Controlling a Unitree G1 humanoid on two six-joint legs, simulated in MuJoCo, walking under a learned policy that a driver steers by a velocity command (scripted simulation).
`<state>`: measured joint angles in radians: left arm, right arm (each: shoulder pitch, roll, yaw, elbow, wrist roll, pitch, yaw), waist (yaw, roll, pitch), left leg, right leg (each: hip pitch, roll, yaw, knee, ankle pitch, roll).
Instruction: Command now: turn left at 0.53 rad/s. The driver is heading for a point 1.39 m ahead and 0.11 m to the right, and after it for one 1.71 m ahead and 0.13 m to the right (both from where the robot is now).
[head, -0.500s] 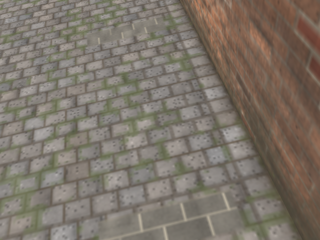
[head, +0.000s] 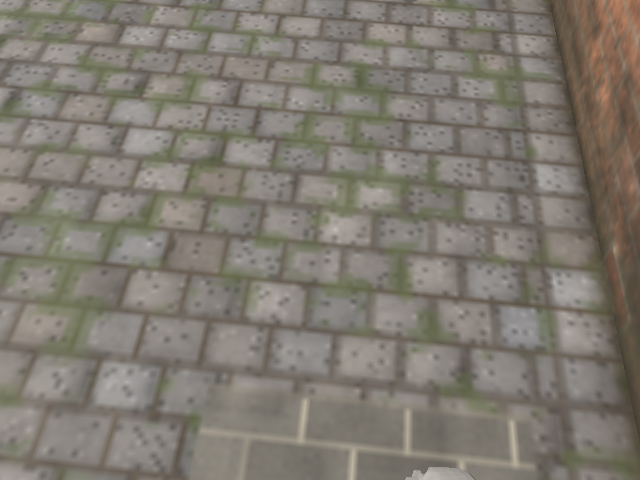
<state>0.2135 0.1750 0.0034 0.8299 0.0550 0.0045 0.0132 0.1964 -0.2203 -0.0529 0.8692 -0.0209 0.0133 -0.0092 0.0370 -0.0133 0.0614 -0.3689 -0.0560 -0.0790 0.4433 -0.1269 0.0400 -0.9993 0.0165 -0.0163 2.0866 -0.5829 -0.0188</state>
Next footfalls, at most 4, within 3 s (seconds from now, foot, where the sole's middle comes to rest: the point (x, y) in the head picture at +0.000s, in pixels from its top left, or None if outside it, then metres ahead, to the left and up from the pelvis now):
0.26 right None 0.19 -0.14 -0.78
0.72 left None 0.14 0.06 -0.78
1.12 right None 0.20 -0.15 -0.78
1.64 left None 0.31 0.07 -0.78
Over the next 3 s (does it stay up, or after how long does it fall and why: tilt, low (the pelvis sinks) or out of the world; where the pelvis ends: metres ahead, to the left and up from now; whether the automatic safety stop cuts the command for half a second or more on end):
stays up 0.93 0.05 0.00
